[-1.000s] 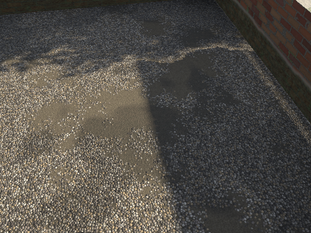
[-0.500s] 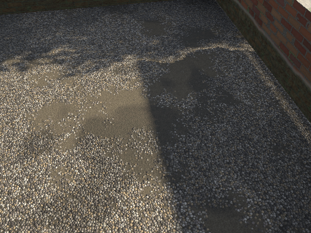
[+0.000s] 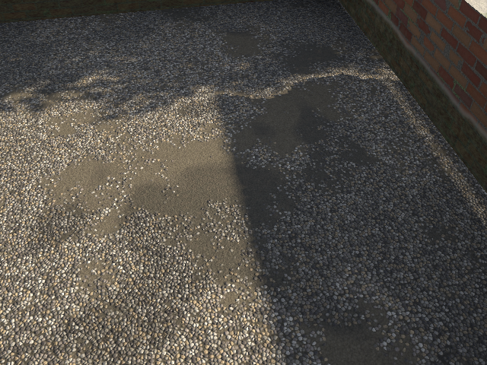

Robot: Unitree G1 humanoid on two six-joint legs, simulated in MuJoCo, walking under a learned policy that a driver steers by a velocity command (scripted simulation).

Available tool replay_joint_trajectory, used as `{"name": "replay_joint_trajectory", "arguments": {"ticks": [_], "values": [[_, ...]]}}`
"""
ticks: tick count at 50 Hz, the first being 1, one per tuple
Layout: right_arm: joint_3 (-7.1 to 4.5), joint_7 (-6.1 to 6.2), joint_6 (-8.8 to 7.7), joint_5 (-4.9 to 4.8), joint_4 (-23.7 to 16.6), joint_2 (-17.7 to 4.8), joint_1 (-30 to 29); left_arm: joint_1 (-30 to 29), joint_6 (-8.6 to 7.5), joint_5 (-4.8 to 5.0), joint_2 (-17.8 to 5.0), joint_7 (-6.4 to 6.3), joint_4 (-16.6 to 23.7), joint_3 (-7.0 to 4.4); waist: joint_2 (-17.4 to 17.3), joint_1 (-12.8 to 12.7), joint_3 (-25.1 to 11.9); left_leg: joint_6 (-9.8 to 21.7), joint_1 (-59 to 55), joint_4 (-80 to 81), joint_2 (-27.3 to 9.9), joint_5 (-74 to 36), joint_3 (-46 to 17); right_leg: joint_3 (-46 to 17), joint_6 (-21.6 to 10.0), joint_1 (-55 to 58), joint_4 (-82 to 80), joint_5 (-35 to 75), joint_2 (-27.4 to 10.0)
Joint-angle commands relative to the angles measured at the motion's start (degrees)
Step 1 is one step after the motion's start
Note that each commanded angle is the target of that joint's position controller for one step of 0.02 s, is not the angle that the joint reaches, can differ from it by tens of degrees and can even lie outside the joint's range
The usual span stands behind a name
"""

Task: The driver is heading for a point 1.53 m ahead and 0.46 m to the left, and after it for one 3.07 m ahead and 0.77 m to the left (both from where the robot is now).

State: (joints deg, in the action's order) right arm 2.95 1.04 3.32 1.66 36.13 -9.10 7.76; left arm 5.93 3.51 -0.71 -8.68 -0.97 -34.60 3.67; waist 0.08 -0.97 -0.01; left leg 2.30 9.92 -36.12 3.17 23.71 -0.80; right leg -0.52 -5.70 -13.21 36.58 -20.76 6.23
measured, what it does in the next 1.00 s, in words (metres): stands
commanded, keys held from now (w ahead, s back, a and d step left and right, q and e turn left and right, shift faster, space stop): w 1.00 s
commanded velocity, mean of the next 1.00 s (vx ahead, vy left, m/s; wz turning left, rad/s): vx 0.50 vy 0.00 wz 0.00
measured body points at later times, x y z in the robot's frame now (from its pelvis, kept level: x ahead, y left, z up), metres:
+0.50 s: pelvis +0.00 +0.00 +0.00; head -0.01 +0.00 +0.45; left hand +0.20 +0.20 -0.08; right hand +0.19 -0.20 -0.09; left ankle -0.05 +0.10 -0.72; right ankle -0.01 -0.06 -0.72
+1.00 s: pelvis +0.00 +0.00 +0.00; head -0.01 +0.00 +0.45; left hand +0.20 +0.20 -0.08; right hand +0.19 -0.20 -0.09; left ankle -0.05 +0.10 -0.72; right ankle -0.01 -0.06 -0.72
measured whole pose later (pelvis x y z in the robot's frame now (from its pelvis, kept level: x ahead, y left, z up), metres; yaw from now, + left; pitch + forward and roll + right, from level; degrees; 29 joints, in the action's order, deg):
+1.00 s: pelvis +0.00 +0.00 +0.00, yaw +0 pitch -2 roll +0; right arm 3.0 1.0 3.3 1.7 36.1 -9.1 7.7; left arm 6.1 3.5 -0.7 -8.7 -1.0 -34.5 3.6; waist 0.1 -1.0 0.0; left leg 2.3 10.0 -36.2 3.2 23.8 -1.0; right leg -0.1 -5.6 -13.3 36.7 -20.9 6.0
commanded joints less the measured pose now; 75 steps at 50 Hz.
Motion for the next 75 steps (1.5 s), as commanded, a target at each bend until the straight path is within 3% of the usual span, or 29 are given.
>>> {"name": "replay_joint_trajectory", "arguments": {"ticks": [1, 66, 71, 75], "values": [[-1.04, 0.11, -0.95, 0.01, -5.1, -3.8, -4.5, -5.4, -1.00, -0.01, -3.7, -0.11, 5.4, -1.07, 0.3, 0.0, -3.2, 0.9, -2.0, 3.0, -3.8, -15.5, -4.4, -8.6, 0.0, -1.9, -6.8, 17.2, -7.6], [-1.00, 0.10, -0.91, 0.01, -5.1, -3.8, -4.6, -5.1, -1.03, -0.04, -3.7, -0.14, 5.5, -1.10, 0.3, 0.0, -3.2, 0.9, -1.7, 2.9, -3.6, -15.7, -4.6, -8.0, 0.0, -1.8, -6.6, 17.1, -7.8], [-0.44, -0.01, -0.70, 0.15, -3.5, -2.9, -2.9, -3.2, -1.09, -0.17, -2.5, 0.00, 3.8, -0.30, 0.1, 0.0, -1.1, 0.9, -2.5, 8.8, -4.7, -12.2, -6.3, -9.4, 0.5, -1.6, -11.9, 14.0, -8.9], [-0.51, -0.07, -0.56, 0.23, -1.2, -3.9, -1.6, -1.7, -1.25, -0.74, -3.3, 0.35, 1.4, -0.25, 0.5, 0.0, 0.1, 0.8, -5.5, 14.5, -6.1, -17.9, -7.7, -9.9, 1.0, 1.9, -17.5, 19.7, -9.8]]}}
